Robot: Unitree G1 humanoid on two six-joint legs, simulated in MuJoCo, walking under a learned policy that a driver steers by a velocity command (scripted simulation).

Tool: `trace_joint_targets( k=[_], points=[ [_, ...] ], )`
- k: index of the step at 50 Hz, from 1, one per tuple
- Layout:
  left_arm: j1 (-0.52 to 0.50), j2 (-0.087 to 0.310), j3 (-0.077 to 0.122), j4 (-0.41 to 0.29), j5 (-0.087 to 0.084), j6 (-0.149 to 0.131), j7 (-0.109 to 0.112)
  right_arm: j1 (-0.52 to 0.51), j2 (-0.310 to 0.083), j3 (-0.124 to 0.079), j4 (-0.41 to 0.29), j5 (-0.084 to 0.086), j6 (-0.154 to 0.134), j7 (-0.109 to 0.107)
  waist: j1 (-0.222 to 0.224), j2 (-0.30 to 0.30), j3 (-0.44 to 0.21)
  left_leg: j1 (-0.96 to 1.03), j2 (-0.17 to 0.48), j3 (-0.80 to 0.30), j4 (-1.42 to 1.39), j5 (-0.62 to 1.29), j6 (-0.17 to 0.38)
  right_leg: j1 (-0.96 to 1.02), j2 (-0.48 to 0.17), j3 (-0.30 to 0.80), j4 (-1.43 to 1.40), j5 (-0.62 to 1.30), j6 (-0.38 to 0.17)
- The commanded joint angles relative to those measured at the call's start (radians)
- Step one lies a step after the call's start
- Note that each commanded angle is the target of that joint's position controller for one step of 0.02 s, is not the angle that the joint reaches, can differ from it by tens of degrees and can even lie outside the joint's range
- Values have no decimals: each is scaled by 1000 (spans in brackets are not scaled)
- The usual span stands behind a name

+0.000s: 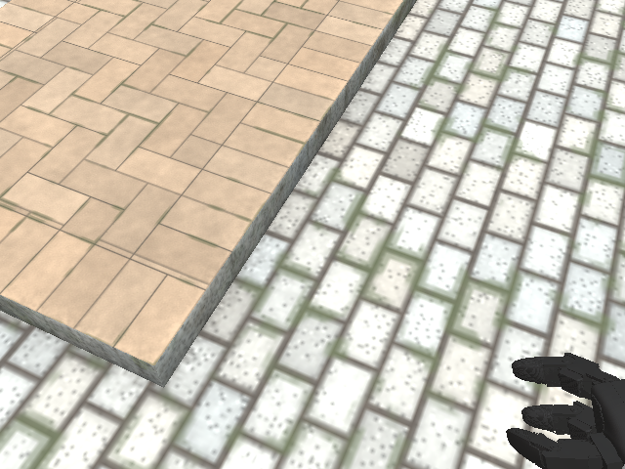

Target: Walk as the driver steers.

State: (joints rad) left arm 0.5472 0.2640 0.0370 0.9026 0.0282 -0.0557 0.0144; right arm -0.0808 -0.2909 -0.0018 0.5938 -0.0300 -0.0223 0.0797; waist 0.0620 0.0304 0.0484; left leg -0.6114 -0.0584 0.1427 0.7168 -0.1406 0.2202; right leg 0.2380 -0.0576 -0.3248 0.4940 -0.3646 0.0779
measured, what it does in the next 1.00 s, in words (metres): walks ahead, turning left: left foot, then right foot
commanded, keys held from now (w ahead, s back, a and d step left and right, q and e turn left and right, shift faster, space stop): w+q+shift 0.66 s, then q+shift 0.32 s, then shift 0.02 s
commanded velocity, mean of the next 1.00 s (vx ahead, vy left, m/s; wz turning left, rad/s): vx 0.84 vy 0.00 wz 1.00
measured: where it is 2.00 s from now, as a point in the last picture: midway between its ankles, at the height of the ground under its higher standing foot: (149, 224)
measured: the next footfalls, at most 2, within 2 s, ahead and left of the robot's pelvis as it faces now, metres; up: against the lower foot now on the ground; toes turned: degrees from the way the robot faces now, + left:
left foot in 0.02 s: +0.19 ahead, +0.01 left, +0.00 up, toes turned +4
right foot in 0.42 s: +0.63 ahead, -0.07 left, +0.00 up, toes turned +26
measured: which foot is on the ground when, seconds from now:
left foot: up 0.00-0.00, down 0.02-0.42, up 0.44-0.68, down 0.70-0.74, up 0.76-0.80, down 0.82-1.00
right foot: down 0.00-0.00, up 0.02-0.40, down 0.42-0.82, up 0.84-1.00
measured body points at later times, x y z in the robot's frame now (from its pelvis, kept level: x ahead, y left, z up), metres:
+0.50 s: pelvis +0.47 +0.02 +0.02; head +0.50 +0.04 +0.47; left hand +0.54 +0.33 -0.06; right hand +0.65 -0.25 -0.09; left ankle +0.26 +0.01 -0.59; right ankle +0.60 -0.09 -0.70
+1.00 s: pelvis +0.81 +0.26 +0.03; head +0.84 +0.33 +0.47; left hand +0.68 +0.53 -0.06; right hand +1.08 +0.16 -0.10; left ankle +0.71 +0.18 -0.70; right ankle +0.94 +0.19 -0.51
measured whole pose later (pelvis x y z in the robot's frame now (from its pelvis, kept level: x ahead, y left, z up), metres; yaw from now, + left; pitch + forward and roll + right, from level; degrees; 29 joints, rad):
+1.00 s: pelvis +0.81 +0.26 +0.03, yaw +61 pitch +4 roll +0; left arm 0.11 0.25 -0.01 0.58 0.03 0.00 0.02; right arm 0.32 -0.32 -0.05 0.80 -0.02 0.00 -0.03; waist 0.01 0.01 0.10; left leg -0.10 -0.16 -0.07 0.42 -0.35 0.17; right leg -0.89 -0.09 0.02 1.67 -0.62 0.06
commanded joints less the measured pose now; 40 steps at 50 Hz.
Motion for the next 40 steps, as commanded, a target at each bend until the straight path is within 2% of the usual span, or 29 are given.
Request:
trace_joint_targets(
  k=[1, 2, 3, 4, 5, 7, 8, 11, 14, 16, 18, 19, 20, 21, 22, 23, 24, 25, 26, 27, 30, 32, 33, 35, 36, 37, 38, 39, 40],
  points=[
    [-227, 187, 48, -174, 16, 6, -12, 495, -257, -131, 136, 37, 19, -64, -266, 119, -162, 882, 51, -285, -109, -114, 90, -731, 4, 76, 929, 116, -65],
    [-166, 147, 30, -302, -1, -12, -11, 418, -362, -140, 68, -7, 35, -63, -148, 201, -314, 1118, 282, -835, -236, -56, 289, -1072, 80, 243, 1210, -161, -24],
    [-256, 181, 22, -329, -4, -39, -13, 495, -324, -141, 58, -11, 40, -80, -208, 28, -352, 1093, 315, -981, -398, -212, 298, -1142, 45, 391, 1169, -86, -30],
    [-289, 178, 15, -324, -6, -52, -13, 470, -270, -134, 96, 0, 27, -88, -163, -61, -175, 920, 297, -927, -464, -211, 256, -1146, -7, 405, 1036, -39, -39],
    [-317, 168, 10, -320, 5, -49, -10, 447, -233, -123, 118, 8, 7, -94, -109, -112, -66, 742, 246, -834, -475, -114, 217, -1081, -39, 400, 922, -38, -34],
    [-272, 162, 4, -297, 44, -6, -10, 380, -190, -100, 115, 14, -28, -103, -19, -129, -13, 508, 160, -673, -477, 37, 179, -932, -74, 401, 794, -77, -8],
    [-282, 155, 3, -299, 49, 13, -13, 380, -172, -91, 118, 20, -42, -97, -7, -120, 0, 420, 130, -636, -492, 46, 172, -889, -85, 391, 721, -103, 4],
    [-478, 96, -21, -383, 32, 21, -29, 385, -182, -95, 127, 17, -65, -80, -40, -79, 64, 229, 49, -567, -557, 61, 138, -794, -75, 341, 445, 96, 19],
    [-553, 76, -31, -406, 5, 15, -35, 426, -198, -107, 149, 30, -72, -64, -91, -37, 30, 234, 22, -536, -543, 250, 67, -635, -16, 322, 214, 411, -6],
    [-581, 96, -26, -416, -2, 13, -30, 463, -208, -112, 167, 36, -70, -63, -117, -13, 5, 330, 47, -560, -500, 370, 36, -582, 18, 319, 125, 435, -30],
    [-506, 148, -6, -395, 1, 8, -15, 471, -233, -120, 175, 32, -65, -71, -85, -10, -65, 448, 42, -567, -333, 616, -15, -468, 65, 329, 54, 350, -51],
    [-380, 194, 16, -365, -3, 2, -2, 454, -267, -127, 175, 25, -65, -68, -14, -8, -147, 462, 38, -560, -154, 703, -43, -329, 80, 336, 53, 270, -62],
    [-172, 235, 38, -318, -1, -4, 14, 393, -275, -127, 163, 23, -71, -63, 115, -13, -236, 362, 9, -534, 92, 662, -69, -100, 38, 351, 57, 212, -77],
    [40, 304, 65, -276, 28, -9, 35, 359, -149, -93, 130, 20, -84, -65, 180, -137, -356, 196, -55, -453, 441, 194, -77, 128, -168, 542, 50, -89, -104],
    [-49, 368, 75, -291, 52, -9, 26, 481, -42, -55, 71, 69, -78, -73, 34, -476, -498, -56, -140, -332, 695, -360, -112, 268, -453, 1116, -166, -215, -205],
    [-173, 284, 79, -313, 40, 1, 15, 450, -128, -56, 104, 31, -60, -87, 22, -329, -383, -164, -21, -290, 749, -251, -95, 137, -419, 1167, -211, -422, -227],
    [-238, 182, 53, -314, 31, 4, 11, 358, -157, -63, 112, 8, -46, -77, 27, -186, -234, -172, 35, -262, 712, -169, -100, -10, -355, 972, -210, -391, -217],
    [-249, 138, 42, -290, 34, 4, 6, 310, -148, -64, 108, 0, -35, -62, 16, -79, -132, -159, 68, -242, 676, -143, -106, -135, -315, 823, -220, -210, -208],
    [-225, 128, 37, -252, 32, -2, 6, 256, -123, -61, 88, -11, -25, -46, 6, -60, -77, -148, 98, -245, 648, -146, -108, -212, -275, 692, -234, -64, -188],
    [-205, 120, 34, -220, 30, -12, 2, 259, -90, -51, 74, -7, -11, -31, -18, -90, -47, -139, 111, -237, 646, -156, -115, -268, -270, 609, -247, 22, -179],
    [-184, 89, 25, -161, 0, -43, -23, 174, -37, -28, 10, -8, 16, -15, -55, -108, -5, -207, 147, -215, 641, -114, -115, -303, -267, 414, -298, 297, -152],
    [-227, 97, 23, -152, 1, -55, -24, 113, -37, -20, -36, -5, 16, -6, -91, -117, 16, -187, 150, -196, 549, -22, -115, -351, -231, 255, -327, 471, -130],
    [-202, 105, 24, -136, 8, -58, -22, 90, -26, -13, -51, -6, 19, -8, -87, -133, 9, -201, 140, -157, 566, -23, -109, -315, -226, 207, -322, 556, -129],
    [-170, 98, 17, -107, 17, -54, -16, 9, -4, 0, -81, -13, 19, -21, -82, -98, 77, -264, 113, -75, 523, -83, -95, -259, -192, 112, -296, 822, -112],
    [-156, 110, 16, -102, 25, -53, -14, -6, 8, 6, -91, -18, 19, -29, -85, -87, 79, -255, 84, -13, 509, -137, -77, -224, -180, 67, -251, 1006, -94],
    [-109, 104, 12, -97, 23, -36, -6, 11, -10, 3, -76, -22, 15, -43, -86, -44, 37, -227, 18, 37, 503, -246, -44, -124, -127, 44, -142, 1322, -62],
    [-84, 140, 16, -93, 32, -24, 10, 18, 6, 15, -81, -29, 5, -34, -90, -39, -17, -91, -11, 46, 259, -232, -35, -91, -148, 57, 4, 1492, -55],
    [-98, 190, 23, -103, 38, -4, 26, 125, -26, -1, -33, -31, -9, -22, -130, -16, -114, 182, -81, 58, 11, -93, -67, -137, -161, 76, 235, 1548, -61],
    [-101, 276, 46, -105, 6, 14, 29, 284, -54, -29, 26, -32, -4, -22, -187, -90, -182, 453, -68, -37, -288, 38, -71, -217, -204, 126, 450, 1367, -45]
  ],
)
Keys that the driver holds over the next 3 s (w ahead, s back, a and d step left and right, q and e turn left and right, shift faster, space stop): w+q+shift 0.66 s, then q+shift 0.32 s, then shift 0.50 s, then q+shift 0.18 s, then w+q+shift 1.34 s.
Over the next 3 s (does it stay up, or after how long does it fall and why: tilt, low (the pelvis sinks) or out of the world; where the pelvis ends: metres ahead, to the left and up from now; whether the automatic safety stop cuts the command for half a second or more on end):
stays up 0.73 1.30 0.02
